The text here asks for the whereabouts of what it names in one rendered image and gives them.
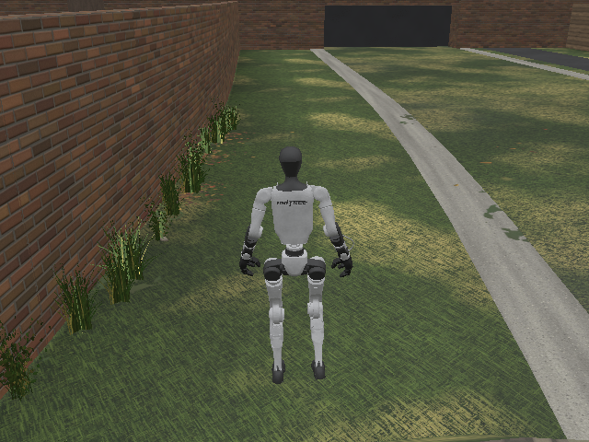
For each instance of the robot left hand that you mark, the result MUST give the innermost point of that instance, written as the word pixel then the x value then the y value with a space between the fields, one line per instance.
pixel 243 265

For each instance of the robot left forearm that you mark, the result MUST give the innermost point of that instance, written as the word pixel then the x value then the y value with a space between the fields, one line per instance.
pixel 249 246

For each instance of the right robot upper arm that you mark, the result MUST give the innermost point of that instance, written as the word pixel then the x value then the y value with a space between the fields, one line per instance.
pixel 326 209

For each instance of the robot right hand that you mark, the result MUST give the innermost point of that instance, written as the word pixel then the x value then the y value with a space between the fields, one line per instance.
pixel 347 264

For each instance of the robot torso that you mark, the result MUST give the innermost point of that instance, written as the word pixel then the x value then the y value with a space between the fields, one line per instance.
pixel 293 223

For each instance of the robot right forearm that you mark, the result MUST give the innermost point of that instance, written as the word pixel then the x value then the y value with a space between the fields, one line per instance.
pixel 339 244

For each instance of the robot right shin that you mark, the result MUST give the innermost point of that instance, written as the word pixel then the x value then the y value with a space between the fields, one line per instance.
pixel 317 334

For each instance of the left robot upper arm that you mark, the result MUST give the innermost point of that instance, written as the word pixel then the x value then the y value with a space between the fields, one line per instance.
pixel 258 212

